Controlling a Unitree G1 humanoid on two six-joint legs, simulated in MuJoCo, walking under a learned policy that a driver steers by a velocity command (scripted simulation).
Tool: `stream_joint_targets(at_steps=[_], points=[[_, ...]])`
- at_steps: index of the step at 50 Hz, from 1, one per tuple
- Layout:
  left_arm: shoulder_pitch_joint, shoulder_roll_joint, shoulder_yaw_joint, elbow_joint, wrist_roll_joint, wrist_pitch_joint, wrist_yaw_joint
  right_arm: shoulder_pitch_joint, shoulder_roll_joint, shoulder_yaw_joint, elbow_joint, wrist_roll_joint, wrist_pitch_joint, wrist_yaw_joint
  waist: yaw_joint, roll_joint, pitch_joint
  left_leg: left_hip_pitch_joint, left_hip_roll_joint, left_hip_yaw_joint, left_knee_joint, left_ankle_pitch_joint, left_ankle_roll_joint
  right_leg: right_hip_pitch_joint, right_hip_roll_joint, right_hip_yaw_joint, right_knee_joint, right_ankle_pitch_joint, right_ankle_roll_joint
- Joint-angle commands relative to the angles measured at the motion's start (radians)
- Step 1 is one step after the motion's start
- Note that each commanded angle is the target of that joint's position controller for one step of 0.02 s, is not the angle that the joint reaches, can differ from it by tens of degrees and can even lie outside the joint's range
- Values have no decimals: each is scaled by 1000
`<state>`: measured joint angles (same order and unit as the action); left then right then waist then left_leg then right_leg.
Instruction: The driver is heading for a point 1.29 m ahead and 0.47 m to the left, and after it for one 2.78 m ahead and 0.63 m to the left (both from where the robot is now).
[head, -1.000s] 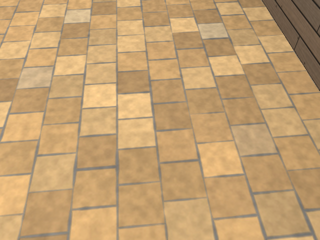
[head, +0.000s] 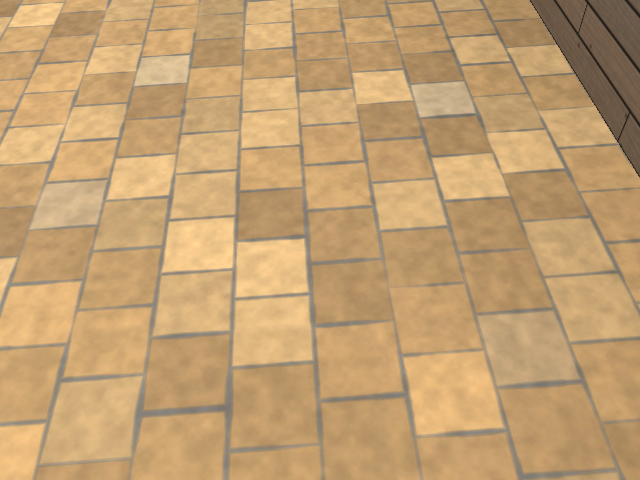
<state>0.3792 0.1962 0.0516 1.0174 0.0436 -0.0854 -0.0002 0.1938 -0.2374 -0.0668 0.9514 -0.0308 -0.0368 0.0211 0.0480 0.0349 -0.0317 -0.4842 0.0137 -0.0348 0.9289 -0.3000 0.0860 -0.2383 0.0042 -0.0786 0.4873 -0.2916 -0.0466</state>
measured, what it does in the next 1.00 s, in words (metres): walks ahead, turning left: left foot, then right foot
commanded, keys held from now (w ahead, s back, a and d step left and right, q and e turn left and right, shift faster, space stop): w+shift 0.04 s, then w+q+shift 0.74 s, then w+shift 0.22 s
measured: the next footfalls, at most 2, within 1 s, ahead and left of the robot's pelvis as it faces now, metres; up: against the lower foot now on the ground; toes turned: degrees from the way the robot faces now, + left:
left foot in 0.40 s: +0.41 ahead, +0.14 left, +0.00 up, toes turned +18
right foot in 0.86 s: +0.89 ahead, +0.22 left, +0.00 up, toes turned +39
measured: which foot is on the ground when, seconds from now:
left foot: up 0.00-0.38, down 0.40-0.86, up 0.88-1.00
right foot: down 0.00-0.42, up 0.44-0.84, down 0.86-1.00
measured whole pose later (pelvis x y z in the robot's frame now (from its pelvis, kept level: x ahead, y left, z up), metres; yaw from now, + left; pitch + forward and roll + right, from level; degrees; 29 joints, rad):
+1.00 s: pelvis +0.75 +0.26 -0.01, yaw +41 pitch +1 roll -2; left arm 0.23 0.29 0.06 0.78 0.05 -0.09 -0.01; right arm 0.27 -0.32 -0.06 0.82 -0.03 -0.07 0.02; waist 0.00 0.03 0.04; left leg -0.36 -0.08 -0.08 1.29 -0.29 0.12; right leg -0.33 0.04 -0.06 0.53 -0.22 -0.03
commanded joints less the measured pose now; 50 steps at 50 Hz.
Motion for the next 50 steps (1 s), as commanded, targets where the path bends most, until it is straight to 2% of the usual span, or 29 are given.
stream_joint_targets(at_steps=[1,3,7,11,14,15,17,19,20,21,22,23,25,27,28,29,31,33,37,39,41,42,43,44,45,46,47,48,50], points=[[12,162,33,-65,-18,-19,-4,-129,-68,-4,-127,-17,-33,31,-30,-86,90,-408,83,-17,119,135,-37,198,-330,515,-420,-414,-138],[72,125,25,-40,-21,-37,-1,-126,-52,-5,-121,-14,-17,44,-24,-107,100,-377,71,22,121,195,-58,199,-267,362,-449,-258,-120],[177,111,27,-12,-15,-50,0,-205,-30,-4,-151,8,4,43,9,-108,156,-462,16,-7,104,248,-40,282,-250,162,-463,-81,-82],[162,88,19,-25,-10,-65,3,-315,-26,5,-206,0,3,63,15,-130,201,-398,39,82,-38,323,-9,274,-248,-5,-504,41,-60],[181,101,16,-11,-8,-67,11,-381,-11,19,-244,-4,2,76,31,-112,241,-335,43,162,-161,304,47,338,-267,-103,-511,220,-57],[168,111,15,-9,-7,-63,13,-371,-10,22,-248,-5,3,73,16,-116,236,-281,21,196,-207,267,76,363,-261,-149,-466,426,-49],[173,159,21,-4,-6,-46,25,-304,-38,15,-246,-5,6,57,-32,-168,155,-136,-72,276,-229,162,125,441,-273,-194,-260,1078,-36],[146,235,40,-21,2,-11,34,-15,-101,-12,-183,6,-4,43,-168,-216,-16,142,-156,292,-223,29,163,434,-294,-195,165,1398,-41],[116,255,47,-39,-5,-7,32,198,-157,-40,-120,-1,-11,32,-262,-181,-117,427,-165,227,-319,41,188,282,-281,-184,460,1257,-29],[116,176,32,-72,-10,-14,17,243,-234,-71,-102,-11,-7,16,-227,-54,-175,736,14,-91,-339,-229,239,-112,-198,-147,783,591,-2],[48,109,18,-169,-34,-43,-6,193,-314,-90,-114,-10,6,19,-150,168,-211,875,227,-712,-584,-404,374,-480,28,-9,1083,-143,43],[-125,160,21,-229,-32,-64,-4,221,-295,-87,-100,-1,8,16,-182,30,-152,856,220,-751,-670,-290,329,-604,-21,151,1097,-44,14],[-155,138,5,-243,-21,-83,-2,188,-220,-72,-83,2,-6,-4,-115,-115,-15,610,179,-556,-700,-55,265,-545,-106,154,942,31,0],[-130,114,-2,-250,16,-45,-10,121,-154,-44,-99,10,-23,-16,-30,-117,40,402,101,-419,-712,63,248,-441,-140,157,849,1,35],[-128,103,-5,-252,32,-23,-14,120,-132,-34,-103,29,-34,-15,-16,-120,54,343,57,-359,-706,99,242,-419,-153,150,821,-24,51],[-142,95,-9,-279,35,-8,-20,135,-147,-33,-107,36,-43,-17,-6,-66,68,273,63,-383,-734,78,265,-421,-153,135,768,-47,75],[-305,109,-17,-352,29,5,-27,167,-157,-30,-115,36,-58,-18,-41,-63,155,174,30,-355,-798,133,252,-447,-153,88,611,49,109],[-422,107,-27,-401,18,3,-34,212,-163,-30,-116,30,-61,-14,-77,-42,185,147,-14,-315,-794,311,214,-406,-116,57,413,213,113],[-520,110,-39,-457,-3,-3,-40,297,-199,-43,-110,40,-57,-11,-145,24,120,326,3,-336,-734,674,156,-324,-30,42,171,395,73],[-502,132,-36,-474,-8,-4,-31,264,-215,-46,-121,45,-55,-22,-118,28,88,391,11,-340,-668,796,123,-215,-2,62,54,383,51],[-318,205,-5,-428,-15,-7,-8,236,-264,-53,-125,35,-63,-26,-31,43,-51,460,28,-342,-458,1053,79,34,41,70,40,314,23],[-131,247,17,-383,-26,-7,11,186,-296,-59,-130,20,-66,-22,85,50,-138,435,24,-327,-253,1070,68,207,23,63,34,264,9],[75,290,38,-329,-18,-3,35,140,-246,-48,-141,4,-74,-18,184,31,-218,306,-16,-288,5,926,60,426,-47,99,77,141,-5],[181,338,50,-304,21,-6,46,180,-70,-6,-170,13,-80,-16,152,-220,-293,46,-121,-205,390,105,46,636,-294,422,65,-120,-63],[83,367,63,-298,26,-9,16,337,-66,11,-196,65,-77,-16,11,-483,-385,-139,-170,-146,537,-146,33,672,-446,980,-171,-237,-174],[-57,238,48,-333,13,-8,-2,256,-131,10,-160,31,-60,-26,2,-245,-217,-189,-70,-126,516,-28,45,511,-381,887,-216,-404,-170],[-101,167,32,-324,4,-9,-10,163,-145,8,-170,12,-51,-14,5,-90,-98,-182,-42,-109,472,36,36,359,-340,729,-223,-327,-169],[-94,146,26,-300,12,-11,-12,95,-136,12,-188,-1,-46,-3,1,-14,-36,-177,-20,-102,430,40,35,263,-303,624,-232,-209,-154],[-26,122,11,-227,8,-27,-12,50,-89,27,-232,-16,-31,21,-35,-67,32,-182,9,-120,366,17,32,151,-256,485,-265,-87,-141]])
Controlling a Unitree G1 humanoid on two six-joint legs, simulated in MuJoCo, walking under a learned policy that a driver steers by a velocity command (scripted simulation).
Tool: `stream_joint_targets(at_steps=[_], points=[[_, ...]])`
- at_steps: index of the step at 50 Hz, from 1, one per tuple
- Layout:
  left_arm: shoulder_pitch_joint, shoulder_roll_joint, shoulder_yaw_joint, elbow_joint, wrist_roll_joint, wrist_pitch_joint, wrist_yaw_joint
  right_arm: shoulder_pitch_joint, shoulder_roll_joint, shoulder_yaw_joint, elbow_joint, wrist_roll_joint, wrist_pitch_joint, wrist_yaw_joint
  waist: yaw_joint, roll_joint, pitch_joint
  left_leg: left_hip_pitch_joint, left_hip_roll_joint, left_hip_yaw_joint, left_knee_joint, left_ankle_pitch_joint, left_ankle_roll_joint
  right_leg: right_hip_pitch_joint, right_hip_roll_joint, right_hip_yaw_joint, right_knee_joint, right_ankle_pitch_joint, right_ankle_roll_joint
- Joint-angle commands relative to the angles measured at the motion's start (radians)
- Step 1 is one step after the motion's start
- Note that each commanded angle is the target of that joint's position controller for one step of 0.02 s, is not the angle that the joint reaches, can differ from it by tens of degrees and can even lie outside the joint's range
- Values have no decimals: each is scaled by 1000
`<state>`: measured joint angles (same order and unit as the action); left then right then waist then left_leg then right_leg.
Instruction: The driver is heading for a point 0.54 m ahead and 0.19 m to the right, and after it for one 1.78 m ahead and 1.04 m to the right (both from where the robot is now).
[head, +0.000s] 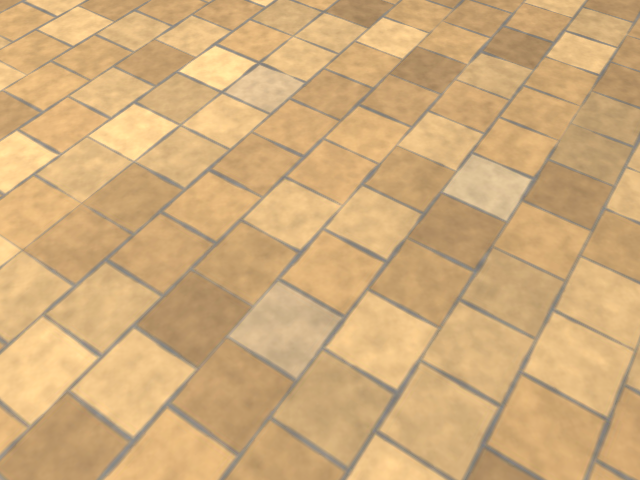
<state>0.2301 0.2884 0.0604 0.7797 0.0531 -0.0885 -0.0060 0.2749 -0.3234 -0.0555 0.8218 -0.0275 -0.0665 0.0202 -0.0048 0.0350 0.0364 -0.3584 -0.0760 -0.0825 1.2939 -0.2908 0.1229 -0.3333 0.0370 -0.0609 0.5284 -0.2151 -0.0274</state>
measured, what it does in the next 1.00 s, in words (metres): walks ahead, turning right: left foot, then right foot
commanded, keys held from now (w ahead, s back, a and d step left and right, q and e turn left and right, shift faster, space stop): w+shift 0.04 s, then w+e+shift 0.96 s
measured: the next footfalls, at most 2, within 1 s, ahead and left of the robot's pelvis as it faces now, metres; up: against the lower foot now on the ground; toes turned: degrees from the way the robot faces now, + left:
left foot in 0.30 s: +0.47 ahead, +0.13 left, +0.00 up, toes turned -4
right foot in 0.74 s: +0.84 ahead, -0.14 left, +0.00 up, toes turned -31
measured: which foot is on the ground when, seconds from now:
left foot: up 0.00-0.28, down 0.30-0.74, up 0.76-1.00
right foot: down 0.00-0.30, up 0.32-0.72, down 0.74-1.00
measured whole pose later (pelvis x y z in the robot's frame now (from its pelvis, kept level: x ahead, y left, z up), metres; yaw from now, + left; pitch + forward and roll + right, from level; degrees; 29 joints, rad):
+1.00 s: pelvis +0.87 -0.15 +0.01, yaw -41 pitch +1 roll -1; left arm 0.46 0.31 0.07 0.84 0.01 -0.05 -0.02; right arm 0.04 -0.24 0.02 0.59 -0.06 -0.06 0.01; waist 0.07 -0.01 0.03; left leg -0.72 0.15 -0.10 0.95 -0.19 -0.07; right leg -0.08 0.22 0.11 0.38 -0.28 -0.19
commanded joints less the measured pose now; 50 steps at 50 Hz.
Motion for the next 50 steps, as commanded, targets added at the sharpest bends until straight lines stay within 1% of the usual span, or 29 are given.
stream_joint_targets(at_steps=[1,5,8,10,12,13,14,15,16,17,18,19,22,24,26,30,33,35,36,37,38,39,40,41,42,44,45,47,50], points=[[149,26,0,35,-13,-34,-11,-48,11,22,-115,-20,5,25,8,-84,-19,-327,105,-80,-30,-4,-8,234,-280,432,-328,-123,-155],[179,73,3,67,-42,-51,-15,-245,-8,44,-224,-39,-1,42,-17,-89,75,-411,163,17,-295,136,-49,155,-235,290,-447,47,-175],[192,124,15,62,-57,-54,-18,-355,21,71,-253,-16,-19,67,9,-69,87,-90,122,118,-593,343,-66,-9,-184,191,-534,258,-153],[225,174,25,73,-62,-51,-20,-369,-11,64,-251,-8,-20,56,14,-75,75,-35,99,128,-661,358,-64,93,-207,192,-509,430,-151],[261,200,27,91,-58,-42,-16,-316,-57,44,-234,-19,-24,30,-11,-96,-4,43,54,128,-723,264,-50,251,-210,175,-325,758,-127],[271,218,30,100,-53,-33,-12,-191,-85,28,-197,-23,-28,15,-69,-116,-94,181,25,129,-738,190,-39,274,-202,166,-137,860,-113],[255,219,30,97,-53,-26,-9,-16,-113,11,-146,-29,-31,-1,-156,-116,-181,399,51,115,-747,168,-35,175,-164,154,106,771,-99],[246,148,14,70,-51,-25,-11,151,-192,-16,-122,-52,-34,-25,-214,-32,-298,626,258,-87,-755,-95,-25,-25,-103,132,432,450,-93],[353,-22,-18,33,-82,-21,-8,184,-253,-32,-121,-84,-33,-30,-114,197,-440,831,550,-545,-864,-372,27,-311,-23,128,781,-275,-82],[286,61,-6,9,-85,-11,-5,147,-216,-35,-128,-46,-21,-26,-125,171,-425,726,546,-725,-1028,-501,48,-401,-35,145,878,-195,-98],[177,89,4,0,-71,0,-7,55,-130,-17,-121,-33,-25,-24,-96,83,-219,573,480,-529,-1034,-417,31,-455,-89,137,852,-87,-97],[138,75,2,0,-62,6,-17,13,-80,-9,-112,-27,-31,-19,-73,37,-126,452,438,-374,-1042,-217,21,-436,-120,132,799,-40,-88],[128,18,-1,-1,-34,54,-42,30,-18,5,-61,-5,-52,-16,0,63,-35,280,368,-108,-1099,49,-17,-374,-170,123,753,-30,-64],[38,0,-5,-44,-26,76,-54,51,4,8,-28,15,-67,-12,11,53,12,279,351,14,-1133,191,-31,-448,-188,105,739,13,-57],[-41,-10,-15,-88,-25,78,-67,50,11,10,-13,13,-77,-11,24,56,39,253,313,150,-1156,335,-47,-463,-181,66,671,124,-58],[-192,11,-32,-151,-31,73,-94,60,-39,3,6,8,-83,-23,30,-3,99,240,261,333,-1199,564,-89,-348,-130,-49,359,297,-99],[-200,45,-30,-149,-32,71,-96,121,-119,-9,15,7,-69,-42,48,18,55,372,275,383,-1061,1142,-122,-192,-14,-160,229,279,-148],[-4,104,-9,-102,-33,72,-80,92,-184,-27,-2,-4,-35,-61,167,72,-62,413,321,365,-774,1413,-123,17,47,-153,221,163,-184],[194,148,15,-47,-33,71,-66,42,-204,-34,-22,-11,-16,-63,261,79,-149,347,342,338,-522,1406,-106,219,60,-108,209,98,-217],[352,192,46,12,-36,69,-41,21,-197,-37,-34,-16,-3,-51,310,13,-207,198,289,330,-169,1073,-95,444,64,-31,131,30,-246],[260,257,71,15,-59,80,-19,-3,-61,-7,-63,-24,-11,-29,204,-243,-100,-133,80,309,223,-38,-116,520,-63,196,97,81,-276],[203,371,89,-38,-23,92,-22,80,-45,9,-187,0,-33,-27,89,-305,-292,-483,17,104,464,-219,-158,806,-260,733,-48,66,-498],[205,328,91,-67,-29,96,-11,-13,-86,17,-206,-10,-64,-27,141,-108,-298,-570,70,-13,403,-140,-145,767,-311,891,-243,-176,-488],[177,260,76,-48,-33,90,0,-44,-99,19,-201,-8,-76,-26,93,8,-122,-551,120,-20,270,-80,-138,573,-291,836,-308,-215,-430],[146,221,64,-35,-36,77,2,-63,-89,22,-200,-19,-71,-27,35,67,-47,-474,157,-17,159,-68,-143,404,-249,749,-314,-136,-388],[100,178,44,-42,-40,45,8,-34,-74,29,-186,-49,-22,-28,-37,86,16,-328,195,-14,36,-90,-174,153,-166,596,-322,11,-357],[99,166,38,-43,-45,31,4,-42,-62,32,-192,-52,-1,-26,-50,79,29,-286,209,-3,-36,-109,-189,68,-132,546,-332,36,-351],[101,180,42,-47,-48,13,-1,-148,-34,44,-245,-45,12,-16,-32,50,62,-237,213,43,-226,-10,-207,-46,-71,467,-367,89,-336],[128,190,53,-47,-51,9,-11,-296,5,63,-299,-13,9,0,33,-18,60,-132,170,76,-519,290,-196,-63,-9,414,-357,201,-268]])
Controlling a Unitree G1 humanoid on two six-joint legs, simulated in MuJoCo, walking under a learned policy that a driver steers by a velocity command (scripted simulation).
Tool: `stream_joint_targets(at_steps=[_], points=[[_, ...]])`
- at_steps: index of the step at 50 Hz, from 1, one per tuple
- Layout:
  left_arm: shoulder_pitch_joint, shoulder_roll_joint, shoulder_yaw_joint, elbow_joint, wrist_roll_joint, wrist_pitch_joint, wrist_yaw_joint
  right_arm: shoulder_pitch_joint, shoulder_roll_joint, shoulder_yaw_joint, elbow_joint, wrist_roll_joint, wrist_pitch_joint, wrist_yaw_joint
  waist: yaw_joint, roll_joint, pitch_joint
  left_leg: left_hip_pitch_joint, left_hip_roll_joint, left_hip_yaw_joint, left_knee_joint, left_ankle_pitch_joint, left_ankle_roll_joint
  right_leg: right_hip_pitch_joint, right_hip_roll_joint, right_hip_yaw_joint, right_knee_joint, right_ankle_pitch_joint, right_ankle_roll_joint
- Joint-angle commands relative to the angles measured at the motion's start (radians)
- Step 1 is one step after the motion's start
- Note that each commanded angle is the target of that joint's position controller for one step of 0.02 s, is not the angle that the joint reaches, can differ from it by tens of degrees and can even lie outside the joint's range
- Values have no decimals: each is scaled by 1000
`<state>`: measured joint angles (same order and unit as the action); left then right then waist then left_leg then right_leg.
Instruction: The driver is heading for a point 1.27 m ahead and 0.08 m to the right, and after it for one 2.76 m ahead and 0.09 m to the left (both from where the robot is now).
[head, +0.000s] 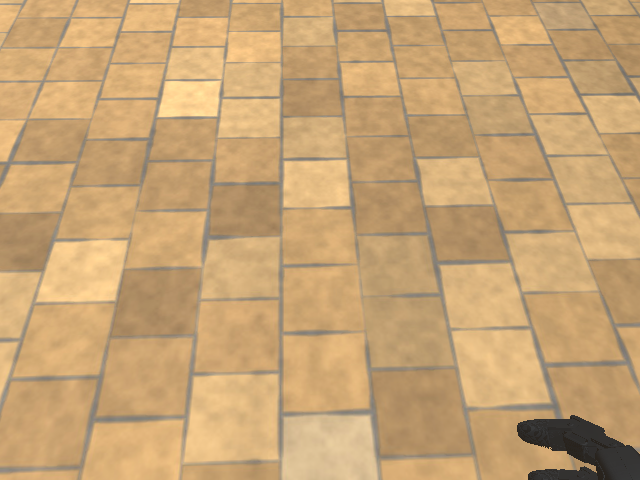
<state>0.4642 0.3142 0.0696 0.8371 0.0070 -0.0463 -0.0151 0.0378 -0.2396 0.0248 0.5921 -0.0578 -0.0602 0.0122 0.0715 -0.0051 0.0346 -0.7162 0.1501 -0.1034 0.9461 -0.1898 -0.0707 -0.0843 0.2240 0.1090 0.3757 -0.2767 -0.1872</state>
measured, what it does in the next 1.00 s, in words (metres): walks ahead: left foot, then right foot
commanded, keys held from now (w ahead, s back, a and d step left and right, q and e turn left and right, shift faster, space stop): w+e+shift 0.32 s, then w+shift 0.22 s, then w+q+shift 0.46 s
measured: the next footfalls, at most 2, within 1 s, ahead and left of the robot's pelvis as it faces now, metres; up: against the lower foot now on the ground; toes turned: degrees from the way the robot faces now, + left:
left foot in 0.16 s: +0.37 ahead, +0.18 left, +0.00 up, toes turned -13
right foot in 0.62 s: +0.66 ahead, -0.17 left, +0.00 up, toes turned -30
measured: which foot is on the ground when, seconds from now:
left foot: up 0.00-0.14, down 0.16-0.60, up 0.62-1.00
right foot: down 0.00-0.18, up 0.20-0.60, down 0.62-1.00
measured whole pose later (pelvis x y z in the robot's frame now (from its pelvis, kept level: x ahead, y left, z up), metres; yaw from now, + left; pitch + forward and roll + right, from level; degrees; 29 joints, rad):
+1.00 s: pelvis +0.84 -0.18 -0.02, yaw -15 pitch +1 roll -1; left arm 0.47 0.27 0.03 0.92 0.01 -0.12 0.01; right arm 0.09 -0.30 -0.03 0.75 -0.01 -0.02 0.08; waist 0.04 0.03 0.05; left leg -0.76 0.04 0.15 0.76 0.10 0.13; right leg 0.27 0.08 -0.27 0.16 -0.42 -0.03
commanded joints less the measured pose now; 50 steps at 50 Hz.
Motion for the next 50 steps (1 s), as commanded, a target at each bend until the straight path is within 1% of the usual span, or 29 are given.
stream_joint_targets(at_steps=[1,3,5,6,7,8,9,10,11,12,13,15,18,22,25,27,29,30,31,32,33,34,35,36,38,40,44,48,50], points=[[-89,171,48,-100,-9,-34,-6,-76,-83,-17,-73,26,1,9,-22,0,42,257,-77,100,-234,253,6,-273,-199,249,-190,326,-89],[-62,182,54,-95,-13,-33,-7,-105,-107,-23,-87,34,-3,7,6,-31,16,291,-105,92,-323,284,23,-173,-227,279,-151,422,-62],[-72,194,59,-99,-10,-28,3,-68,-143,-36,-81,34,-9,0,-15,-45,-13,373,-132,70,-417,228,34,-85,-242,310,-65,515,-24],[-85,216,64,-103,-4,-28,5,12,-182,-53,-57,35,-12,-10,-54,-46,-68,463,-161,70,-423,143,43,-43,-241,316,41,649,-2],[-114,248,68,-106,1,-29,1,160,-225,-74,-24,38,-18,-22,-144,-29,-159,626,-172,83,-427,54,54,-46,-218,291,229,725,21],[-167,222,60,-120,4,-38,-3,379,-271,-97,23,28,-22,-42,-261,-13,-256,880,-104,43,-390,-42,73,-183,-179,252,495,644,44],[-168,63,18,-159,-6,-50,1,557,-346,-121,48,-13,-28,-60,-291,200,-382,1126,166,-275,-462,-471,110,-421,-93,154,850,61,50],[-67,19,-11,-219,-39,-44,-1,423,-393,-133,34,-19,-21,-46,-142,477,-441,1136,339,-838,-710,-662,184,-640,-71,56,1020,-232,64],[-134,90,-9,-179,-7,-20,8,283,-271,-118,4,-8,-13,-39,-139,252,-264,981,287,-742,-713,-753,197,-713,-171,31,1063,-107,60],[-191,116,-2,-180,14,-9,-4,248,-201,-101,8,2,-8,-34,-139,121,-169,862,241,-537,-690,-602,189,-704,-214,-3,1016,-40,69],[-227,113,-1,-181,22,2,-19,253,-174,-95,32,0,-6,-31,-131,50,-111,772,198,-388,-695,-414,174,-678,-247,-15,978,-17,78],[-270,67,-13,-215,34,28,-48,304,-153,-86,99,13,-22,-29,-107,91,-34,667,152,-194,-727,-226,155,-677,-298,-17,948,-11,91],[-345,28,-34,-270,35,43,-65,341,-123,-78,153,33,-53,-6,-82,85,3,617,128,-30,-779,-3,151,-717,-313,-17,913,79,97],[-447,42,-49,-309,28,35,-72,331,-154,-80,184,24,-74,4,-53,56,86,550,71,186,-879,192,153,-663,-271,-57,625,252,94],[-565,21,-67,-326,30,19,-88,423,-187,-81,232,30,-68,0,-100,30,133,586,66,274,-950,414,151,-527,-228,-194,392,288,50],[-565,33,-67,-315,35,13,-78,463,-235,-86,257,29,-57,-10,-83,73,93,724,86,311,-845,893,154,-449,-163,-250,323,210,19],[-395,80,-46,-269,49,7,-54,467,-296,-91,282,33,-33,-29,31,143,-47,787,128,297,-541,1263,166,-221,-109,-235,284,63,-12],[-176,112,-26,-199,48,2,-36,437,-309,-91,281,40,-19,-32,142,150,-151,716,117,279,-289,1226,170,24,-121,-189,198,77,-34],[-11,177,1,-144,66,1,-14,424,-263,-81,258,45,-19,-28,199,117,-260,495,68,249,39,865,170,321,-253,-43,195,-21,-44],[-45,265,20,-145,84,-5,6,519,-76,-48,206,59,-24,1,35,-171,-372,100,-107,179,423,-318,148,601,-590,410,153,-198,-61],[-21,259,30,-161,57,-8,11,441,-176,-69,172,78,-26,-11,90,-70,-461,10,-140,12,553,-257,177,555,-651,648,-3,-199,-57],[-70,198,20,-122,48,-17,15,344,-187,-76,156,79,-28,-14,52,-6,-246,-36,-90,10,495,-117,180,377,-585,457,-43,-110,-29],[-115,144,9,-105,42,-29,10,342,-146,-65,166,74,-27,-6,3,2,-99,-10,-57,32,418,-70,174,196,-550,330,-89,-18,-21],[-158,104,1,-100,42,-40,7,354,-128,-64,194,65,-13,3,-37,15,-47,42,-28,26,369,-48,164,84,-502,225,-129,26,9],[-160,45,-15,-80,25,-58,10,416,-91,-62,229,46,26,23,-91,-44,-16,123,-3,27,327,-27,144,-40,-462,90,-203,65,38],[-142,31,-16,-49,4,-79,5,337,-74,-68,211,41,48,35,-100,-43,45,43,12,39,295,8,137,-47,-438,-27,-249,189,75],[-120,9,-25,-18,9,-99,0,140,-48,-56,141,54,44,50,-87,-67,106,-2,-32,148,109,226,148,-61,-344,-285,-274,556,142],[-88,72,-24,-1,2,-100,30,43,-64,-43,103,48,33,74,-95,-38,91,145,-133,294,-188,352,208,42,-356,-389,-237,998,193],[-96,138,-10,-11,6,-84,58,133,-112,-55,127,46,39,72,-158,-91,7,288,-207,331,-222,300,233,134,-396,-390,-77,1334,209]])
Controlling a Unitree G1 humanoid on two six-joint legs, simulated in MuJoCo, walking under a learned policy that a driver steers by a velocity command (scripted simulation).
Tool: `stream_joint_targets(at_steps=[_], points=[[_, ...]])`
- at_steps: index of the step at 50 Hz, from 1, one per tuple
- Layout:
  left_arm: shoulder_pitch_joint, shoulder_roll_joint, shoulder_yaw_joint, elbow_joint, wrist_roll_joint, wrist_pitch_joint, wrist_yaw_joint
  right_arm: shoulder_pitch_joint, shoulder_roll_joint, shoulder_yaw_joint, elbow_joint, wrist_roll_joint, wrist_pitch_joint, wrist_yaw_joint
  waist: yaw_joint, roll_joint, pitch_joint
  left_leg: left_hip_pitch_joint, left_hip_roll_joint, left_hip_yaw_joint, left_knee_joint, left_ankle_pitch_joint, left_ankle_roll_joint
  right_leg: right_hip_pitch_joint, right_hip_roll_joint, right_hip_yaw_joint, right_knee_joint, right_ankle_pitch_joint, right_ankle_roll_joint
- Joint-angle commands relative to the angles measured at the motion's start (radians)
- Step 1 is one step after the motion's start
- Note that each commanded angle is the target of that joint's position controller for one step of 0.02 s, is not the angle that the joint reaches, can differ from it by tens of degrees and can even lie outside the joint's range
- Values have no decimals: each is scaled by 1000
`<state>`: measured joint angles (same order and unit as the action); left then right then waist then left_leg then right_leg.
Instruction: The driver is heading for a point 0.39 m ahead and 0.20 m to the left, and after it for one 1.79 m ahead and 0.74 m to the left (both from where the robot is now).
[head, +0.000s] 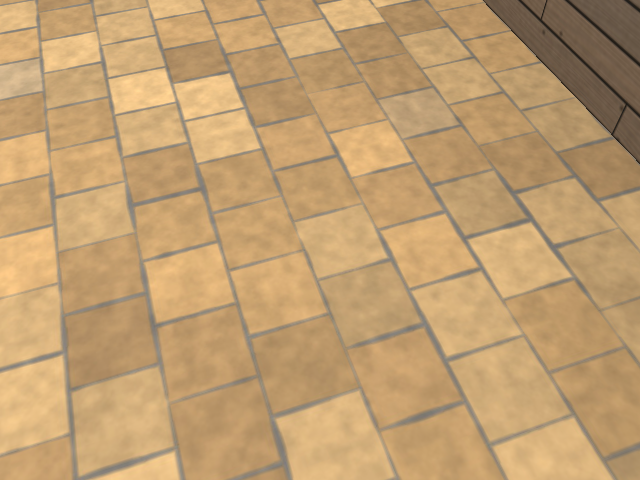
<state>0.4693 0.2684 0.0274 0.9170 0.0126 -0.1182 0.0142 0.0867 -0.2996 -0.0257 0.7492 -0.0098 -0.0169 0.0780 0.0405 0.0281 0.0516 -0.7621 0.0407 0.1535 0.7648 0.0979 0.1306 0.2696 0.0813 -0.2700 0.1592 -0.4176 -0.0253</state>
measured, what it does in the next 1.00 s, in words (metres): walks ahead, turning left: left foot, then right foot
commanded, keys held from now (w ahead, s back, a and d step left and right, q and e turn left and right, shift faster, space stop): w+q+shift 0.74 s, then w+shift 0.18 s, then w+e+shift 0.08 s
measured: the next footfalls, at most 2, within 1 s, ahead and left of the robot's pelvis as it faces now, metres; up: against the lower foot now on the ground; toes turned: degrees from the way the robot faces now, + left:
left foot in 0.06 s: +0.27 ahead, +0.03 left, +0.00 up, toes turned +9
right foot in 0.48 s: +0.70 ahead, -0.05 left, +0.00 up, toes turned +31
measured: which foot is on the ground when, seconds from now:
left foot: up 0.00-0.04, down 0.06-0.50, up 0.52-0.92, down 0.94-1.00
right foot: down 0.00-0.06, up 0.08-0.46, down 0.48-0.94, up 0.96-1.00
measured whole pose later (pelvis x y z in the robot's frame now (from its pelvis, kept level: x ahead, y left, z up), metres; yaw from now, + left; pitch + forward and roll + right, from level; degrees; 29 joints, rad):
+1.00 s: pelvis +0.83 +0.26 -0.01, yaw +50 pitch +1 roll +0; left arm 0.49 0.24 0.01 0.88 0.01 -0.06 0.01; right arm 0.06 -0.29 -0.01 0.67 -0.05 -0.02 0.04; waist 0.07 0.02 0.05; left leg -0.50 -0.10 0.10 0.72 -0.24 0.16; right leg -0.08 -0.07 -0.08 1.19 -0.37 -0.02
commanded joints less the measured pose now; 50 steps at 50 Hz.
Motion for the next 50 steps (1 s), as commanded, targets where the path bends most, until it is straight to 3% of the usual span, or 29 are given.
stream_joint_targets(at_steps=[1,2,3,4,5,6,7,8,10,13,16,19,21,23,24,25,26,27,29,34,37,41,43,45,46,47,48,49,50], points=[[-134,216,42,-104,8,5,40,209,-92,-19,2,-2,2,0,-200,-147,-78,462,-132,69,-31,-60,48,-212,-275,1,296,1599,49],[-195,242,52,-126,17,24,45,404,-141,-43,55,-5,7,-11,-299,-154,-156,654,-149,34,-19,-136,79,-269,-296,22,539,1630,40],[-268,253,59,-146,24,42,40,618,-191,-74,117,-3,8,-31,-403,-105,-214,870,-123,-67,-87,-213,138,-413,-274,43,924,1413,24],[-338,162,44,-152,25,40,12,570,-215,-101,119,37,16,-51,-372,127,-126,943,-73,-189,-189,-227,169,-664,-39,58,1370,330,19],[-180,58,5,-271,16,15,2,422,-335,-115,78,-9,24,-52,-126,283,-212,1148,125,-688,-215,-128,368,-1073,16,229,1654,-87,78],[-211,91,-10,-303,23,-12,0,388,-315,-122,27,-6,24,-59,-170,114,-322,1188,225,-977,-450,-482,429,-1174,-23,385,1621,-54,54],[-264,126,-10,-299,26,-29,-6,367,-213,-101,36,-12,20,-73,-130,-68,-140,988,215,-965,-563,-609,348,-1175,-84,397,1468,24,32],[-288,124,-9,-304,32,-25,-9,331,-162,-86,52,-12,11,-76,-67,-139,-46,807,178,-876,-573,-565,291,-1105,-131,390,1328,59,34],[-278,107,-21,-295,67,25,-9,288,-153,-75,41,-4,-24,-83,-3,-156,27,554,81,-708,-578,-408,250,-971,-176,375,1196,49,64],[-386,81,-37,-350,60,60,-22,277,-171,-77,25,5,-59,-74,-11,-107,59,343,-18,-557,-623,-275,227,-847,-208,307,909,144,101],[-530,40,-55,-405,25,55,-36,304,-175,-89,20,13,-60,-65,-89,-32,46,360,-79,-498,-603,-134,155,-750,-170,269,599,421,96],[-575,64,-49,-425,11,48,-32,345,-192,-102,21,14,-56,-58,-141,22,-7,526,-48,-532,-533,43,112,-713,-121,273,446,501,77],[-533,101,-34,-417,12,40,-23,326,-204,-108,10,10,-53,-67,-117,35,-43,603,-30,-565,-444,132,75,-622,-94,298,352,452,65],[-288,188,7,-354,9,30,-2,271,-257,-118,-3,1,-57,-65,24,14,-196,626,-54,-543,-148,325,30,-351,-62,292,343,290,39],[-62,238,33,-305,20,24,17,216,-231,-110,-21,-1,-68,-62,143,-5,-300,484,-91,-506,118,227,10,-92,-143,347,392,178,16],[110,311,57,-280,59,21,34,214,-67,-66,-64,10,-80,-67,168,-228,-424,242,-173,-406,459,-397,7,152,-423,676,318,-243,-19],[-19,365,73,-291,62,31,21,317,-31,-38,-125,42,-74,-62,25,-499,-483,20,-186,-314,639,-609,-7,167,-582,1233,79,-439,-105],[-153,238,59,-321,53,39,15,246,-106,-41,-83,10,-49,-72,25,-270,-301,-58,-88,-286,685,-483,-3,14,-525,1122,74,-537,-116],[-184,135,35,-290,45,46,7,147,-125,-48,-87,-19,-28,-47,19,-69,-132,-20,-16,-243,595,-388,-25,-205,-428,751,95,-159,-84],[-97,87,23,-169,9,4,-17,22,-46,-16,-185,-29,22,-1,-32,-117,-22,-57,58,-216,533,-296,-44,-343,-360,362,23,289,-36],[-127,111,27,-151,17,-13,-20,-56,-55,-6,-231,-21,27,8,-64,-111,37,-44,59,-178,399,-157,-45,-390,-332,184,-24,470,-21],[-17,148,30,-95,23,-12,-15,-190,-31,18,-247,-27,8,29,-20,-52,115,128,-22,-35,41,-99,16,-373,-290,44,-98,753,-6],[22,201,36,-79,22,-1,-5,-160,-43,16,-218,-31,0,17,-46,-99,65,251,-111,19,-18,-153,51,-266,-313,22,-5,1254,-13],[5,271,48,-77,22,29,10,37,-98,-8,-153,-38,-9,-6,-168,-161,-69,470,-173,0,-53,-295,88,-207,-356,26,311,1535,-30],[-28,280,48,-89,21,41,13,237,-136,-30,-86,-38,-13,-21,-258,-170,-159,690,-176,-48,-129,-310,115,-272,-359,34,558,1491,-48],[-43,254,44,-100,19,45,11,369,-195,-60,-38,-49,-10,-42,-308,-128,-223,951,-92,-183,-185,-372,134,-481,-308,36,899,1126,-49],[57,86,10,-160,-11,40,-14,282,-290,-85,-67,-49,-2,-61,-128,213,-361,1272,257,-705,-239,-446,204,-901,-118,87,1360,-44,2],[-38,168,20,-202,-22,27,-6,322,-281,-89,-95,-38,0,-67,-198,37,-481,1265,318,-897,-371,-446,235,-1002,-91,308,1477,-10,-31],[-134,154,20,-212,-33,21,-6,305,-241,-86,-51,-35,-14,-79,-185,-32,-291,1118,294,-744,-424,-384,209,-1066,-126,343,1428,73,-39]])
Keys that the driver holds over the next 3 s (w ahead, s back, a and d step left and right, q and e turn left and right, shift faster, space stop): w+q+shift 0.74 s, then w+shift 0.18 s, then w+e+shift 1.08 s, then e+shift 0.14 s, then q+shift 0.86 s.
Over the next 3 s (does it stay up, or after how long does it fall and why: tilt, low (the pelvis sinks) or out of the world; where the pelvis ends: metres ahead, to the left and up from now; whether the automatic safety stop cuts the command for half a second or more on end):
stays up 1.97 0.90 0.03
